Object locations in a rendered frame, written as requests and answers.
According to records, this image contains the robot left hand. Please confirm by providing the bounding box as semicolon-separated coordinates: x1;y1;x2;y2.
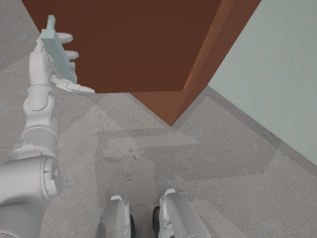
29;32;96;98

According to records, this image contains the cupboard door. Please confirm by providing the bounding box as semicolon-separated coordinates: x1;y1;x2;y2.
21;0;222;94

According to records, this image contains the right robot thigh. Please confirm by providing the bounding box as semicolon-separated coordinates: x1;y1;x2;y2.
159;192;211;238

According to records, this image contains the robot left upper arm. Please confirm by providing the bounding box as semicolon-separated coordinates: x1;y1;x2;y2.
0;155;63;238

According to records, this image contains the robot thigh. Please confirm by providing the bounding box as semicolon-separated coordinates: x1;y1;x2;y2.
93;198;131;238
159;192;211;238

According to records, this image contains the left robot thigh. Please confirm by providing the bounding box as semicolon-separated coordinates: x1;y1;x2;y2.
93;198;131;238

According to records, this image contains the handle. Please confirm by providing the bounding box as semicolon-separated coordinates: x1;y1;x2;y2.
41;15;77;84

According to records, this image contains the left robot forearm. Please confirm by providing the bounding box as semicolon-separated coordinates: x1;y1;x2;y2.
0;84;60;167

